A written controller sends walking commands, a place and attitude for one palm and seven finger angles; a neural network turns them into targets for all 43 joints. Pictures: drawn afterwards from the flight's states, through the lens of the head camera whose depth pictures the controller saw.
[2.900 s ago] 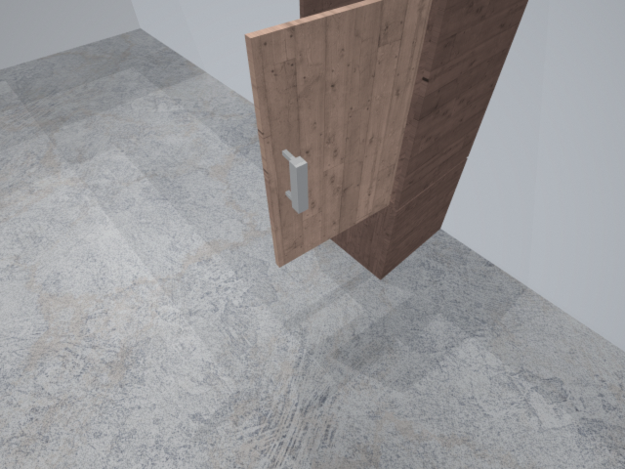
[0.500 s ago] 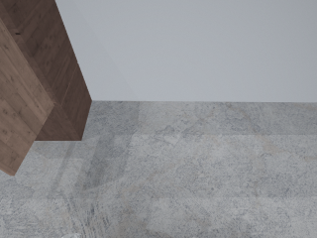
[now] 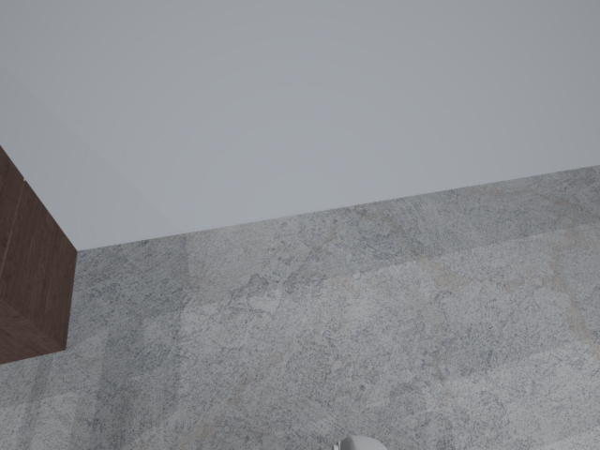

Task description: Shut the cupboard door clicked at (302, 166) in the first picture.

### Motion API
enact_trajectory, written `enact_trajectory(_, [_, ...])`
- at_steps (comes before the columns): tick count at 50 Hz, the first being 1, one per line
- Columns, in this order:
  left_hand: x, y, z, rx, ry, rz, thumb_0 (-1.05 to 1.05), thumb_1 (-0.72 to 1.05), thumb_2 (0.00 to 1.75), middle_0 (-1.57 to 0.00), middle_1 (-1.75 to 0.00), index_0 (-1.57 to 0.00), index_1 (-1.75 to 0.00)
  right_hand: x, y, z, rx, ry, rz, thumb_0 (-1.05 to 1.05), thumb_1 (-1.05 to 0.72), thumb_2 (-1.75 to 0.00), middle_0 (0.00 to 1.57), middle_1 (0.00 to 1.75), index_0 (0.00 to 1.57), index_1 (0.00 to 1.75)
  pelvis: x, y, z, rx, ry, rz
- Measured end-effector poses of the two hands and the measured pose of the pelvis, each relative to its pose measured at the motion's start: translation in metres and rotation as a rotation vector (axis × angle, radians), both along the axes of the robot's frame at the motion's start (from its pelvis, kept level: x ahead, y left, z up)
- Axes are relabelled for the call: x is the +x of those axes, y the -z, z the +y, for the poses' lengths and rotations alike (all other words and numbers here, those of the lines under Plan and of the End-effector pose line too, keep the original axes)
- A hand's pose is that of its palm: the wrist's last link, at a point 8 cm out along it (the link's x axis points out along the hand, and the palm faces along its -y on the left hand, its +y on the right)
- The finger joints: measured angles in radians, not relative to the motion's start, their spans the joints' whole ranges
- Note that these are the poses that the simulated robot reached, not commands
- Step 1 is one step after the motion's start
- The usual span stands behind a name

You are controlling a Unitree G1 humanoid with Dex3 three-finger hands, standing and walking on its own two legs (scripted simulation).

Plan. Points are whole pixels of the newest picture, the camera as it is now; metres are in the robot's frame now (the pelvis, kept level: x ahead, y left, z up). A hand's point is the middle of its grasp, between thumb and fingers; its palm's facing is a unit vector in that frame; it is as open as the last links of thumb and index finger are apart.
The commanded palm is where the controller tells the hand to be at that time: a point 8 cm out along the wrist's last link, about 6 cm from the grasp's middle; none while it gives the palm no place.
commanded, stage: walk to a spot facing it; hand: left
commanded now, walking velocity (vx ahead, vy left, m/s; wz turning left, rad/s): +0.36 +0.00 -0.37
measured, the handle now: out of the picture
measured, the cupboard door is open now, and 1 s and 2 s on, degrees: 84 84 84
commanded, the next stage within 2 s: turn to face it in 0.76 s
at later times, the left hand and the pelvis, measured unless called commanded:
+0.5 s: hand (243, 353) +0.29 +0.10 -0.16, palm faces -0.08 -0.97 -0.24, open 7.1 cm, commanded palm none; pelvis +0.20 -0.08 +0.01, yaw -7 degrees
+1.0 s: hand (265, 270) +0.46 +0.09 -0.17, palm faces -0.04 -0.98 -0.20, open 7.3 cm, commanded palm none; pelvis +0.42 -0.09 +0.00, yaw -5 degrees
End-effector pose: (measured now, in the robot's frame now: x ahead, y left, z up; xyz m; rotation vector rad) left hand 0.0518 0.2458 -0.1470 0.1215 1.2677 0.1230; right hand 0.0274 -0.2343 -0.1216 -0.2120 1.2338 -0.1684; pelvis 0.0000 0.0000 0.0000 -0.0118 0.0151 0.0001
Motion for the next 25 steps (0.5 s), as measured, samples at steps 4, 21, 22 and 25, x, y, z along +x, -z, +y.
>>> enact_trajectory(4, [0.068, -0.015, -0.011, -0.001, 0.069, -0.063, 0.01, 0.91, 0.90, -0.20, -0.30, -0.19, -0.30, -0.024, 0.000, 0.008, 0.039, 0.088, 0.121, 0.00, -0.91, -0.90, 0.20, 0.30, 0.21, 0.30, 0.029, -0.008, -0.003, 0.003, 0.046, 0.007])
enact_trajectory(21, [0.237, -0.019, -0.102, 0.048, 0.149, -0.129, -0.01, 0.93, 0.90, -0.21, -0.30, -0.20, -0.30, 0.066, 0.026, -0.053, 0.112, 0.262, 0.246, 0.01, -0.91, -0.90, 0.20, 0.30, 0.20, 0.30, 0.169, 0.001, -0.072, 0.025, 0.126, -0.023])
enact_trajectory(22, [0.236, -0.021, -0.099, 0.062, 0.137, -0.115, -0.02, 0.95, 0.90, -0.21, -0.30, -0.20, -0.30, 0.088, 0.024, -0.060, 0.106, 0.251, 0.204, 0.01, -0.91, -0.90, 0.20, 0.30, 0.20, 0.30, 0.177, -0.002, -0.075, 0.025, 0.126, -0.018])
enact_trajectory(25, [0.232, -0.023, -0.093, 0.076, 0.120, -0.053, -0.02, 0.96, 0.90, -0.21, -0.30, -0.20, -0.30, 0.154, 0.018, -0.074, 0.097, 0.212, 0.092, 0.00, -0.92, -0.90, 0.20, 0.30, 0.20, 0.30, 0.201, -0.006, -0.082, 0.021, 0.122, -0.008])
